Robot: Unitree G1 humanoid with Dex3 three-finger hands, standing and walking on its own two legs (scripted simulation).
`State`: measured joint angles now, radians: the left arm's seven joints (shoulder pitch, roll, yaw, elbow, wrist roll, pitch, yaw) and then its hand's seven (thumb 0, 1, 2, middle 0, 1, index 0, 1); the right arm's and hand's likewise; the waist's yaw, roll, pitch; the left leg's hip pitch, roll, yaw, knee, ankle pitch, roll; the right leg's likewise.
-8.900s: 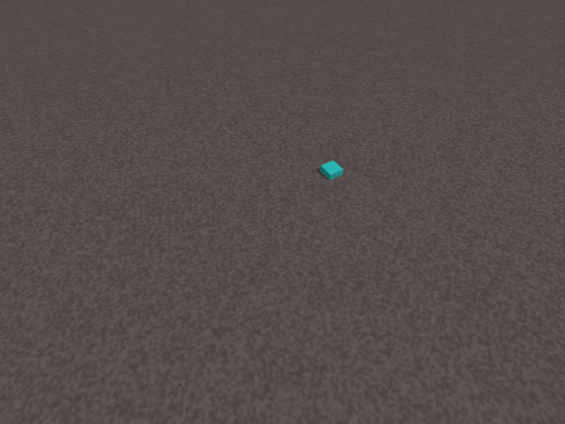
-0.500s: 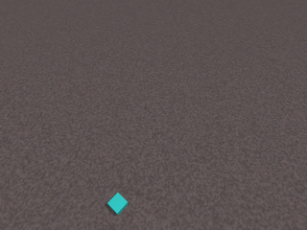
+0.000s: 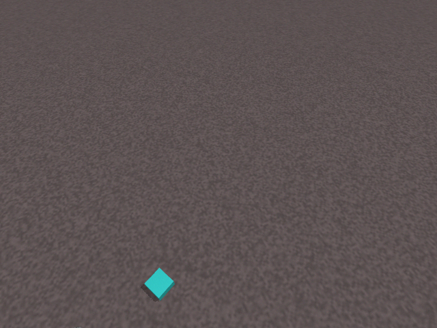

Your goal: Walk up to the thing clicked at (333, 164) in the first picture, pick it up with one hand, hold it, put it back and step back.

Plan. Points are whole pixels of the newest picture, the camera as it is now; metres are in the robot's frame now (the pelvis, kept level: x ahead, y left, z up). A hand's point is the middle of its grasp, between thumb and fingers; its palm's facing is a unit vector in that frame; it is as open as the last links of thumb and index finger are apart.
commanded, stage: walk up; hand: left
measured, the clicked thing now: (159, 283) +0.43 +0.27 -0.74
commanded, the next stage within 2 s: stand in 1.96 s
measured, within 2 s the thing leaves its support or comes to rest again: neither
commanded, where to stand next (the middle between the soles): +0.05 +0.03 m, yaw +2 degrees
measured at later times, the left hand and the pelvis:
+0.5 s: hand out of the picture +0.06 +0.27 -0.14, palm faces +0.00 -0.93 -0.36, open 7.4 cm; pelvis +0.00 +0.00 +0.01, yaw +0 degrees
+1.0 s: hand out of the picture +0.13 +0.25 -0.13, palm faces +0.02 -0.94 -0.34, open 7.4 cm; pelvis +0.03 +0.00 +0.02, yaw +1 degrees
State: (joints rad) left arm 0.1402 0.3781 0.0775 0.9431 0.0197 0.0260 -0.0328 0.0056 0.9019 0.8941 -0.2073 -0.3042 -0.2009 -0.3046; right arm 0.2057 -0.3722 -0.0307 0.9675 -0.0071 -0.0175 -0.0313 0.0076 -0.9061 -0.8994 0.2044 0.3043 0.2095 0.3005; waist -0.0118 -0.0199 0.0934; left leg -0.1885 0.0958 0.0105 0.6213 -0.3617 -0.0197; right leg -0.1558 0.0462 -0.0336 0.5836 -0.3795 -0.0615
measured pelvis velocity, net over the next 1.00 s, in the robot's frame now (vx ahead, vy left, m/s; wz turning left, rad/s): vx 0.03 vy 0.00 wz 0.03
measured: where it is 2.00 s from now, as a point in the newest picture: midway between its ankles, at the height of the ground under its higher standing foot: outside the picture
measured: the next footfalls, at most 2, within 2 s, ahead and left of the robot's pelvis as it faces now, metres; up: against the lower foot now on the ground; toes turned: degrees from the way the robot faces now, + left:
left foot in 0.22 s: +0.06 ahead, +0.12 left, +0.00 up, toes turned +0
right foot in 0.48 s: +0.06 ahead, -0.14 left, +0.00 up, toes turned -1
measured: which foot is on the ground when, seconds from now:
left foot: up 0.00-0.20, down 0.22-1.00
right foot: down 0.00-0.24, up 0.26-0.46, down 0.48-1.00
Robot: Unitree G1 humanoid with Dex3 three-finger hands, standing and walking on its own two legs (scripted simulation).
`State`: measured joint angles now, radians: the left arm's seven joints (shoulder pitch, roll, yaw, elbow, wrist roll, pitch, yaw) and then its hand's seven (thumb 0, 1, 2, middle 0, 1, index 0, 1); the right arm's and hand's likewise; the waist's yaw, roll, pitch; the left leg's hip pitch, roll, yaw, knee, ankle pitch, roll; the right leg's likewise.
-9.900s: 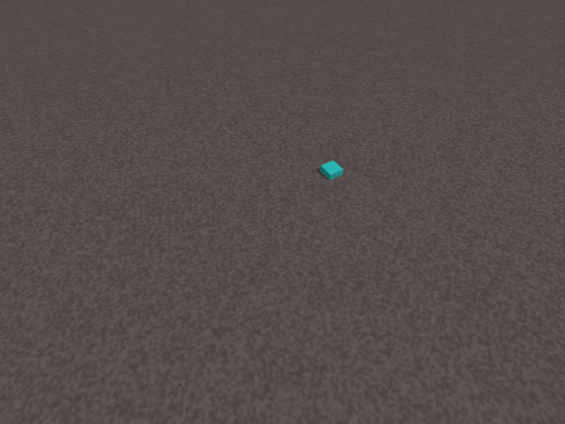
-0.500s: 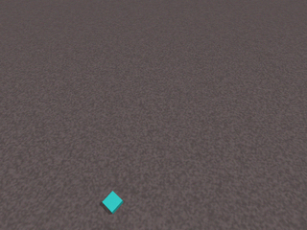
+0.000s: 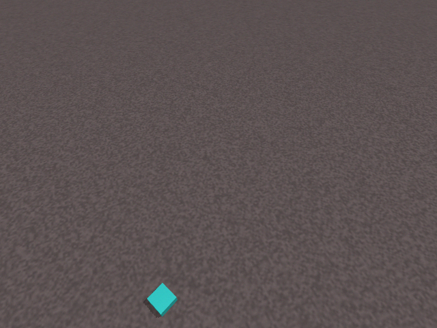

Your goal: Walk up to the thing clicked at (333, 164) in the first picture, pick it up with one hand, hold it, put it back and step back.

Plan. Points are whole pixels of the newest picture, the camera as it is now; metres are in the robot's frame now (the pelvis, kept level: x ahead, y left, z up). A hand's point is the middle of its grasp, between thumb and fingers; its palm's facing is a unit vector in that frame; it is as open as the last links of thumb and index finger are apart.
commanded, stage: walk up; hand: left
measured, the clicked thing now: (162, 299) +0.40 +0.26 -0.76
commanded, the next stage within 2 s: stand in 0.96 s
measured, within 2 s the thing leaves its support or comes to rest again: neither
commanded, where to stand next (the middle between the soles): +0.02 +0.03 m, yaw +0 degrees
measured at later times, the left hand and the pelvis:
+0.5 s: hand out of the picture +0.08 +0.27 -0.15, palm faces +0.01 -0.93 -0.37, open 7.4 cm; pelvis +0.00 +0.00 +0.00, yaw +1 degrees
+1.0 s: hand out of the picture +0.08 +0.26 -0.15, palm faces +0.02 -0.93 -0.36, open 7.4 cm; pelvis +0.00 +0.00 +0.00, yaw +1 degrees
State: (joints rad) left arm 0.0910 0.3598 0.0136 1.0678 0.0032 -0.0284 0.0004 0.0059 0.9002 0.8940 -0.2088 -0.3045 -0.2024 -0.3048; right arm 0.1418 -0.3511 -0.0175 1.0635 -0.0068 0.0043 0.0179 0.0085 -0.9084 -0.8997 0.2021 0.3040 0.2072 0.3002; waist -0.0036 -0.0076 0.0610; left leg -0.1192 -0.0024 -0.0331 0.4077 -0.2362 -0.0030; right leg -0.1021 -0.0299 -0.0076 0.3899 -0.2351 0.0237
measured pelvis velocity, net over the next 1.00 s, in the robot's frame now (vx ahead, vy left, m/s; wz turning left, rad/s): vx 0.00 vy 0.00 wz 0.02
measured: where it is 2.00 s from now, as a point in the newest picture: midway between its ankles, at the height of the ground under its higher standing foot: outside the picture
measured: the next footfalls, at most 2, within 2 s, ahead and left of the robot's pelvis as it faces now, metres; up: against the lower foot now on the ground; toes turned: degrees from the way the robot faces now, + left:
none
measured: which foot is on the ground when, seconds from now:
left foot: down 0.00-1.00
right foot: down 0.00-1.00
